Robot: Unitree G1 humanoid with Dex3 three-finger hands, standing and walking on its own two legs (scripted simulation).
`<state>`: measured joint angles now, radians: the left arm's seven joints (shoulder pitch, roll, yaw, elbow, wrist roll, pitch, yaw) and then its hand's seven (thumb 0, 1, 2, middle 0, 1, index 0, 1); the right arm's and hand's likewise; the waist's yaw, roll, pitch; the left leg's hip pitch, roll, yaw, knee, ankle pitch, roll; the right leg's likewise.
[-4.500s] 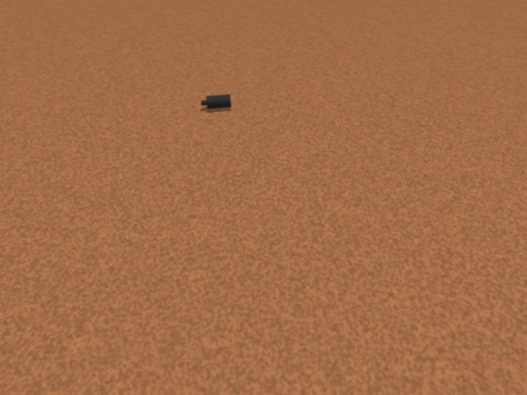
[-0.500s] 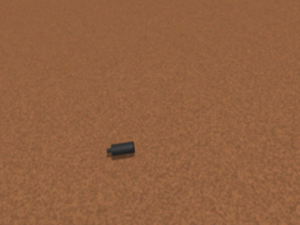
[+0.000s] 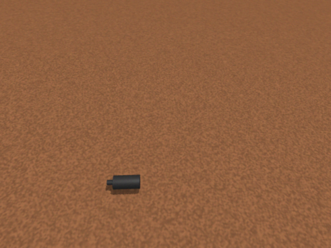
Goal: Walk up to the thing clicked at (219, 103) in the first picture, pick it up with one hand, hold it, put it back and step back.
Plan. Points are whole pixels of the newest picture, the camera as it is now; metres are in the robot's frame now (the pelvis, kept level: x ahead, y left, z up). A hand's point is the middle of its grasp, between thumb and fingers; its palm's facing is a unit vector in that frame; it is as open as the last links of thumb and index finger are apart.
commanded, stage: walk up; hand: left
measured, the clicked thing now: (123, 182) +0.63 +0.24 -0.71
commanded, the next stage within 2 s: none
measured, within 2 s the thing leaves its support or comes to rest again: neither
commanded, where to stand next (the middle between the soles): +0.19 -0.01 m, yaw -1 degrees
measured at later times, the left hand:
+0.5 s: hand out of the picture +0.15 +0.24 -0.12, palm faces -0.06 -0.91 -0.42, open 7.4 cm
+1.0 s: hand out of the picture +0.15 +0.26 -0.15, palm faces -0.04 -0.94 -0.34, open 7.4 cm
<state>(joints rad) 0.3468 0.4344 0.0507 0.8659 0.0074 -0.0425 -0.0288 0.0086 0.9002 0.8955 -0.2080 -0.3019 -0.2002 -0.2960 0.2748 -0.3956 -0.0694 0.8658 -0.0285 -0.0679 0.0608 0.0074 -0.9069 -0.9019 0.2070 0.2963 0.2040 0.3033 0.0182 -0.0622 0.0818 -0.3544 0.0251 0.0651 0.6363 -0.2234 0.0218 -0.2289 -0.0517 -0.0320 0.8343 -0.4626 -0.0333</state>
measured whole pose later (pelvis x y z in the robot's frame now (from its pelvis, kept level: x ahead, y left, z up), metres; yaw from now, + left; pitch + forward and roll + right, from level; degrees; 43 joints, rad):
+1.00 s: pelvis +0.09 +0.00 +0.01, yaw -1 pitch -3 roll -1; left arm 0.20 0.39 0.03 1.05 0.00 0.00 -0.01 0.01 0.90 0.90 -0.21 -0.30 -0.20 -0.30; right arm 0.22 -0.38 -0.02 1.01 -0.03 -0.02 0.02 0.01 -0.90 -0.90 0.21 0.30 0.21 0.30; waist -0.01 -0.03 0.08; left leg -0.26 0.03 0.04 0.57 -0.27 0.01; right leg -0.25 -0.01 0.01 0.55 -0.29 0.00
